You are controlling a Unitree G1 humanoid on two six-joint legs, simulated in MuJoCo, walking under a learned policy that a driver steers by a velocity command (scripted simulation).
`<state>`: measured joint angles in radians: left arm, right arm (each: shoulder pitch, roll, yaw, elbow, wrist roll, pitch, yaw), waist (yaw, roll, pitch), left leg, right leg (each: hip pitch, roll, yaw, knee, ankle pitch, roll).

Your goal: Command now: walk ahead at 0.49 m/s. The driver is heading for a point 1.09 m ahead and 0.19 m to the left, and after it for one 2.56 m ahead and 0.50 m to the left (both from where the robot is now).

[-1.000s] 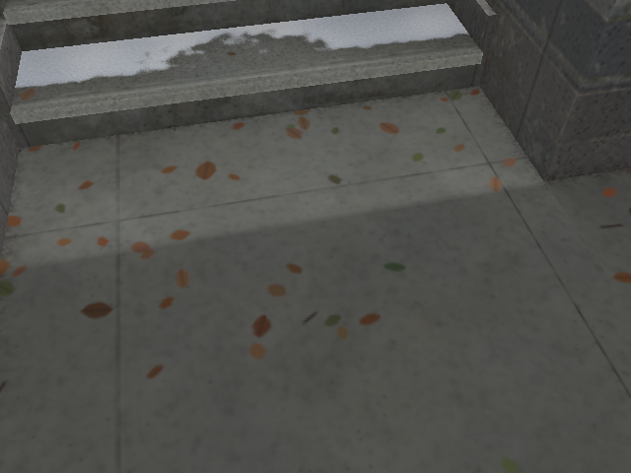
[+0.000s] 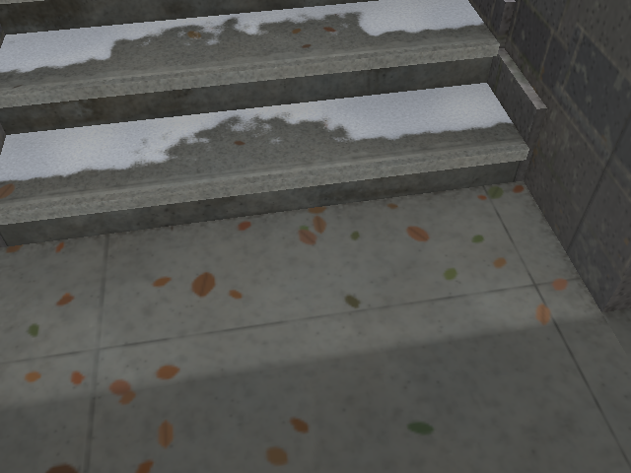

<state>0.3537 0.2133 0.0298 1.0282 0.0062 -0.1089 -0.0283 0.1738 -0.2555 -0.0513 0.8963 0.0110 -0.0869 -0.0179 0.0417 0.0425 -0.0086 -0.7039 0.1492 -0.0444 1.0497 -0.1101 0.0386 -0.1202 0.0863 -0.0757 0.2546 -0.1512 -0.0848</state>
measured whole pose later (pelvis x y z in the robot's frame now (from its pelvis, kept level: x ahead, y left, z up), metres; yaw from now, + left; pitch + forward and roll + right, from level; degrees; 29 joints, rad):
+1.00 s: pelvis +0.57 +0.00 -0.01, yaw +0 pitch +1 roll +0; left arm 0.21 0.24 0.05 0.93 0.00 -0.10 -0.04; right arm 0.27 -0.27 -0.05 0.95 0.02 -0.09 0.00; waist 0.01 0.04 0.02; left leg -0.49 0.08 -0.02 1.19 -0.33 0.04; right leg -0.30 0.04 -0.07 0.42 -0.14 -0.07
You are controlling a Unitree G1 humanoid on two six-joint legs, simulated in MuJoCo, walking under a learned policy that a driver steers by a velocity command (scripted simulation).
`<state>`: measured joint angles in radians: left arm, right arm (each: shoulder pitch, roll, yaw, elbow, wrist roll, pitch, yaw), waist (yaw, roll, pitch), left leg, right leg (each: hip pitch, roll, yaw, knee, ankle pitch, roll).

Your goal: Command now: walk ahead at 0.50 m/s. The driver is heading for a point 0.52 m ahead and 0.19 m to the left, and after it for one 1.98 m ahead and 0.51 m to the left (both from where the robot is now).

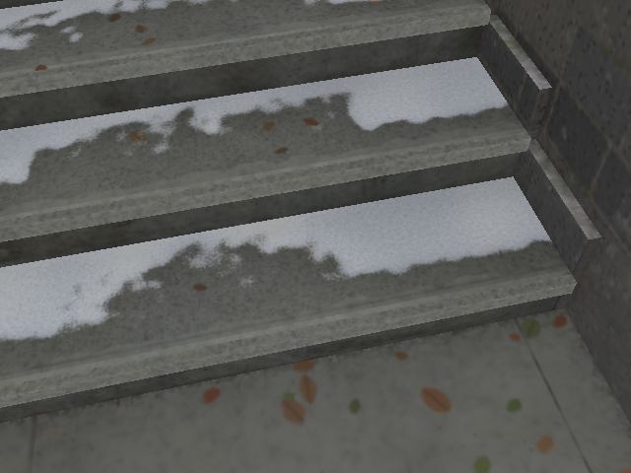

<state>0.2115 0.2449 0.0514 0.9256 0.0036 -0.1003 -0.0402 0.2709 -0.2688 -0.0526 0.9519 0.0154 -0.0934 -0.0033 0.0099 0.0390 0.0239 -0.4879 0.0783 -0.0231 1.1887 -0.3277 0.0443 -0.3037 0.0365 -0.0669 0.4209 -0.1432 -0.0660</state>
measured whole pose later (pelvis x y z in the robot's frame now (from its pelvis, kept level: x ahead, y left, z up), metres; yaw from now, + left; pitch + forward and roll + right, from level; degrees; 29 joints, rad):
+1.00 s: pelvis +0.47 +0.06 -0.01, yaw +25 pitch +2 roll +0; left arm 0.15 0.24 0.03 0.78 0.04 -0.01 0.04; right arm 0.16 -0.30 -0.07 0.72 0.02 0.05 -0.04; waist 0.01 0.04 0.04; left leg -0.60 -0.08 -0.09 1.46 -0.53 -0.10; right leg -0.36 0.02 -0.04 0.50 -0.17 -0.05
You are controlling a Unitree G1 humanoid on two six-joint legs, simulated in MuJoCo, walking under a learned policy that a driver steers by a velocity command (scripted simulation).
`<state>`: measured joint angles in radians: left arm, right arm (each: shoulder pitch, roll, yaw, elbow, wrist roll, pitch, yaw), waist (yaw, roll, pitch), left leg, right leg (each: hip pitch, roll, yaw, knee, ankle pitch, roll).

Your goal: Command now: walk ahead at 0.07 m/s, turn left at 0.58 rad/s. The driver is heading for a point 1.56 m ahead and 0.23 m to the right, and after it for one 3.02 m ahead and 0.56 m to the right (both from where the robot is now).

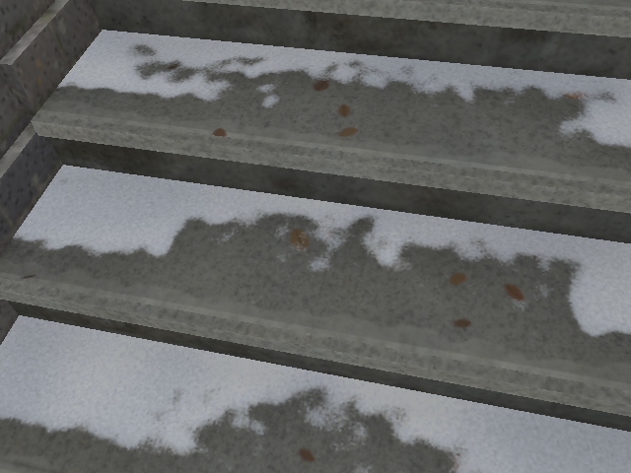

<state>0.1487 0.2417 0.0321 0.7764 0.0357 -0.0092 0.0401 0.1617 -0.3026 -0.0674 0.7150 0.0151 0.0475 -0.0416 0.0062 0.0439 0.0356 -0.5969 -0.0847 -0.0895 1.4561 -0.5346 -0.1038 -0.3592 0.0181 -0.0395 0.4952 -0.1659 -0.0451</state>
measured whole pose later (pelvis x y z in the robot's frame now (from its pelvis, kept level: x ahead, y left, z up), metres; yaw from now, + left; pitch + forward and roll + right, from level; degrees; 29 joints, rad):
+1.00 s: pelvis +0.02 +0.06 +0.00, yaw +9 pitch +0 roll +0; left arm 0.33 0.19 0.03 0.95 0.01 -0.03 0.05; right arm 0.29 -0.20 -0.07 0.91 0.01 0.01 -0.03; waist 0.00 0.00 -0.01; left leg -0.24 -0.03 0.03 0.56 -0.32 0.05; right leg -0.18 -0.04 0.00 0.57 -0.40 -0.01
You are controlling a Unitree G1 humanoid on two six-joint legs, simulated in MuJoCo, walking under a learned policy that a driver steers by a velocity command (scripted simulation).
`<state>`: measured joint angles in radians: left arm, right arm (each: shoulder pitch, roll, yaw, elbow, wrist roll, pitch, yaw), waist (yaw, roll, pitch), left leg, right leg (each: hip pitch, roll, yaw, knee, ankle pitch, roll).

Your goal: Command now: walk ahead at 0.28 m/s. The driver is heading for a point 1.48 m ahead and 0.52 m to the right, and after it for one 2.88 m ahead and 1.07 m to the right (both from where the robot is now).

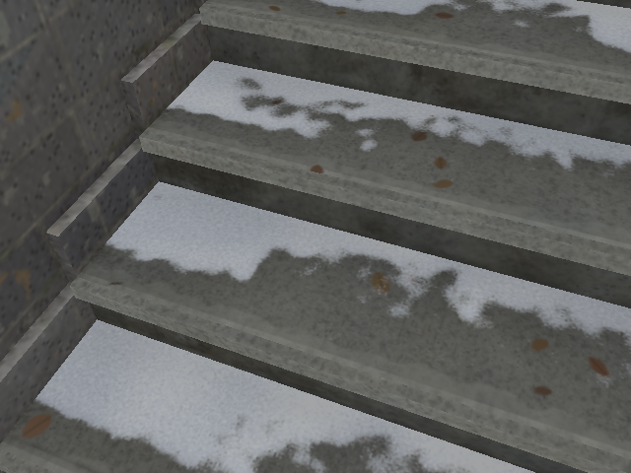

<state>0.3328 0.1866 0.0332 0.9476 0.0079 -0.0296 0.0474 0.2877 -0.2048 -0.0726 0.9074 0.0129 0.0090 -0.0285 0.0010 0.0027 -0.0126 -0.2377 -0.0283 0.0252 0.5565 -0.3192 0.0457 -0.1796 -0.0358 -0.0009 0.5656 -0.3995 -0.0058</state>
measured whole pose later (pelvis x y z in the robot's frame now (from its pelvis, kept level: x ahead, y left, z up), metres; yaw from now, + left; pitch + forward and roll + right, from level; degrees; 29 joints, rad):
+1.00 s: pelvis +0.36 +0.03 +0.14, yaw -3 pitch +3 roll +1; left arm 0.47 0.17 -0.04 1.08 0.04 -0.03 -0.04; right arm 0.11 -0.17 0.05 0.72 -0.02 -0.08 0.03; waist -0.01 -0.01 -0.11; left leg -1.10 0.07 -0.08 1.80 -0.04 0.10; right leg -0.35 0.03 -0.05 0.63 -0.34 -0.07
